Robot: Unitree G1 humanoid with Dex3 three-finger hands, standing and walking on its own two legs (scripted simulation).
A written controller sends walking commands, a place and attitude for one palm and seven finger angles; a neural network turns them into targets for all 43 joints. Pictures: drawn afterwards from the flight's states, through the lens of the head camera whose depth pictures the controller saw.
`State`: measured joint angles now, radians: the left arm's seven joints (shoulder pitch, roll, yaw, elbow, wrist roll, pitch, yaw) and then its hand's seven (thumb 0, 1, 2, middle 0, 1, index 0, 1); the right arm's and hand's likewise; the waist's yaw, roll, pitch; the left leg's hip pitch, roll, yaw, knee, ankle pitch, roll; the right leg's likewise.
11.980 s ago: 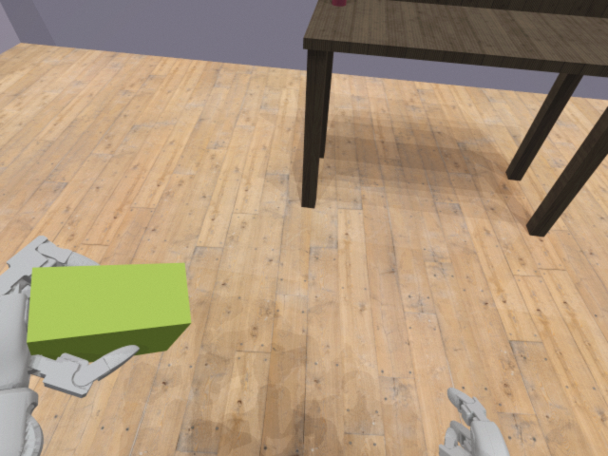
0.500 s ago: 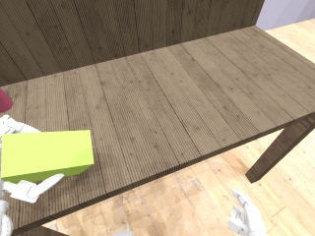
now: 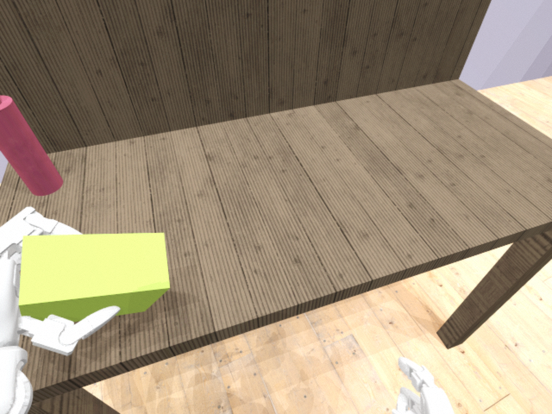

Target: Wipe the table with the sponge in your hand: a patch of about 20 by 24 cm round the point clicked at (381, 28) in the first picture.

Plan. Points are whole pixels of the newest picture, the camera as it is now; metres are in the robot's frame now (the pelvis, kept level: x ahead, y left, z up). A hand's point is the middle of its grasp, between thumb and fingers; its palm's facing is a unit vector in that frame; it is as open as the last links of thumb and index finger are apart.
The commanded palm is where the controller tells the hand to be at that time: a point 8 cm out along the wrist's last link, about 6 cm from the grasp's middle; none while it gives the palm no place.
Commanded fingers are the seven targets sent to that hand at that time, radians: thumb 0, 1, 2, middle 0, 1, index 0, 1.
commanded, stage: come to a stop and stand still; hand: left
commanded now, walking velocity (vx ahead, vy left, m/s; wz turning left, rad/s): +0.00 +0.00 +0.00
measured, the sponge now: (116, 278) +0.23 +0.20 +0.15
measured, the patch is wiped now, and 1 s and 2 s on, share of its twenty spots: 0.00 0.00 0.00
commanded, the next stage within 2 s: look again from close up in 0.12 s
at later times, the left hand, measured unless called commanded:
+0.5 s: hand (67, 249) +0.26 +0.28 +0.15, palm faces +0.28 -0.87 -0.41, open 10.4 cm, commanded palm +0.20 +0.32 +0.18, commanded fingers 0.00 0.10 1.30 -1.20 -1.60 -1.20 -1.60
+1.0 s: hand (70, 249) +0.26 +0.26 +0.16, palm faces +0.30 -0.86 -0.41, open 10.4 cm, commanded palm +0.19 +0.30 +0.18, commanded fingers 0.00 0.10 1.30 -1.20 -1.60 -1.20 -1.60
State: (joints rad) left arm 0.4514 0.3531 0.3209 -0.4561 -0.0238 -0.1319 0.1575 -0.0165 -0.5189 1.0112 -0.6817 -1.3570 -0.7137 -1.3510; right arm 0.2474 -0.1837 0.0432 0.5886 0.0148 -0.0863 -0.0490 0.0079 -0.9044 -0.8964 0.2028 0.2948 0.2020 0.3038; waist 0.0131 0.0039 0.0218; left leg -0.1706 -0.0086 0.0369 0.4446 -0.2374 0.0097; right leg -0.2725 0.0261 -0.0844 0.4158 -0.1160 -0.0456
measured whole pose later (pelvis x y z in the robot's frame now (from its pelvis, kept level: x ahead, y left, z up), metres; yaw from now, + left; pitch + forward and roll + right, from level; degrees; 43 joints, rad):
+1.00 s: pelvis +0.02 +0.03 -0.01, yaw -2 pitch -2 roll -1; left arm 0.42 0.40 0.40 -0.58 -0.06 -0.22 0.08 -0.02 -0.52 1.01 -0.68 -1.36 -0.71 -1.35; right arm 0.17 -0.15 0.03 0.52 0.01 -0.12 0.02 0.01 -0.90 -0.90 0.21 0.30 0.20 0.30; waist 0.03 -0.05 0.16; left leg -0.21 0.00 0.08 0.59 -0.35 0.04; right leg -0.31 0.02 -0.08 0.53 -0.19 -0.04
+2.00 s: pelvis -0.11 -0.02 -0.01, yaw -1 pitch -3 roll -1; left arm 0.34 0.43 0.39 -0.42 0.01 -0.22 0.06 -0.02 -0.52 1.02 -0.68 -1.35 -0.72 -1.35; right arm 0.27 -0.20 0.00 0.63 0.00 -0.18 -0.02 0.01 -0.90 -0.90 0.20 0.29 0.20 0.30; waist 0.04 -0.02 0.06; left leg -0.24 0.01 0.01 0.59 -0.29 0.02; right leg -0.27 0.08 -0.04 0.49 -0.18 -0.06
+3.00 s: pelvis -0.10 +0.03 +0.00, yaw -2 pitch -3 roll -1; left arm 0.41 0.35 0.35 -0.47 -0.03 -0.20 0.10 -0.02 -0.52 1.02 -0.68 -1.35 -0.72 -1.35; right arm 0.20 -0.18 0.03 0.57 0.02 -0.11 -0.01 0.01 -0.90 -0.90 0.20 0.29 0.20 0.30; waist 0.03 -0.04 0.09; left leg -0.15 -0.06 0.05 0.47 -0.27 0.08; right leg -0.20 0.01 0.01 0.41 -0.16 0.02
